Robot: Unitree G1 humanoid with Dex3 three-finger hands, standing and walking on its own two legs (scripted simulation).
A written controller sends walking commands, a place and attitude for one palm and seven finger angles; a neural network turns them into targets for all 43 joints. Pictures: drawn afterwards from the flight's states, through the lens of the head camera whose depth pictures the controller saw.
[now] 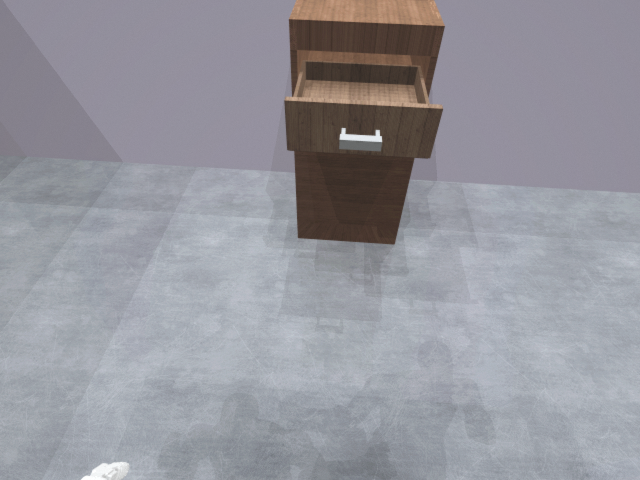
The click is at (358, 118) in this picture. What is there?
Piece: drawer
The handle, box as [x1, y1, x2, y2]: [339, 128, 381, 150]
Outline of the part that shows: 342,128 340,134 339,148 380,150 381,136 379,135 379,130 375,131 374,136 345,134 345,128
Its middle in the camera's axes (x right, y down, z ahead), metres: +0.10 -0.25 +0.95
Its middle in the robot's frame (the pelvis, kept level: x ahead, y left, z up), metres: +0.88 -0.05 -0.04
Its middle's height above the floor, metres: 0.73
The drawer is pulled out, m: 0.30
